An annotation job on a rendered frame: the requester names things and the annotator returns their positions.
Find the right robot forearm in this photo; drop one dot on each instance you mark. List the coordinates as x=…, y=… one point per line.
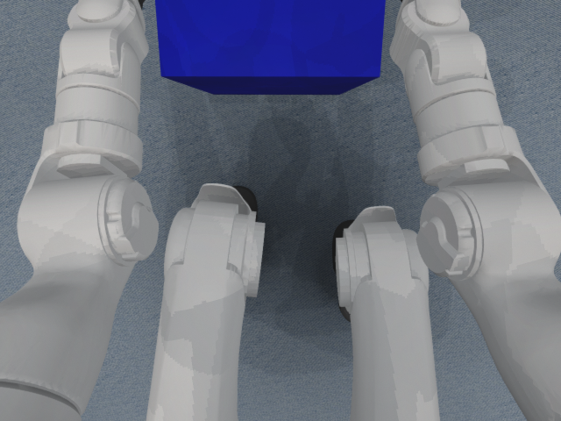
x=452, y=99

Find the right robot foot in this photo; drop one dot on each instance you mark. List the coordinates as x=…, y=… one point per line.
x=339, y=234

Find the left robot forearm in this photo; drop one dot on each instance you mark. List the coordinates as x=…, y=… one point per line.
x=95, y=129

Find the robot left upper arm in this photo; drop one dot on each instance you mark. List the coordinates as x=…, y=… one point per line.
x=83, y=237

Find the carton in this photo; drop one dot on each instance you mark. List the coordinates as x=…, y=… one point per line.
x=270, y=47

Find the robot right shin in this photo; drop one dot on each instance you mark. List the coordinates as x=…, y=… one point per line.
x=387, y=214

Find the robot right upper arm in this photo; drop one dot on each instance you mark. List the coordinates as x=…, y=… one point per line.
x=498, y=244

